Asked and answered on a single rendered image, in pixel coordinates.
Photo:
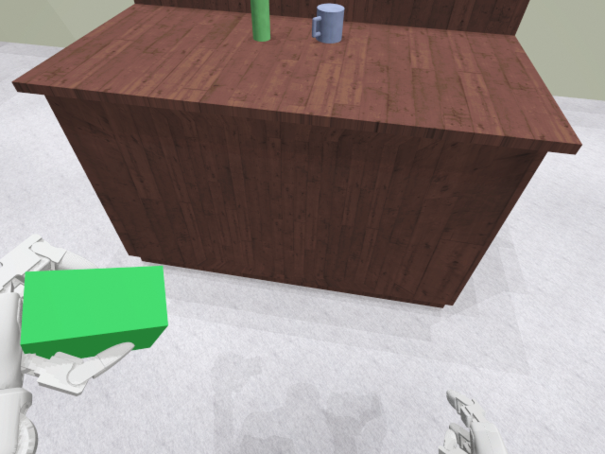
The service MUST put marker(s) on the table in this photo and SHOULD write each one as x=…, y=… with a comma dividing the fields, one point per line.
x=383, y=165

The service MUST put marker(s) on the left robot hand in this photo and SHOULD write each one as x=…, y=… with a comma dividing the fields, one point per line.
x=63, y=372

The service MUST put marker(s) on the robot left forearm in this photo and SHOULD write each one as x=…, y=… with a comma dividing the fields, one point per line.
x=18, y=434

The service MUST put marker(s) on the sponge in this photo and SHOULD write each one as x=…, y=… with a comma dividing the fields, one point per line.
x=84, y=312

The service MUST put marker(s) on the right robot hand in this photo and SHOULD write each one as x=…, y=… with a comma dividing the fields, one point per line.
x=483, y=438

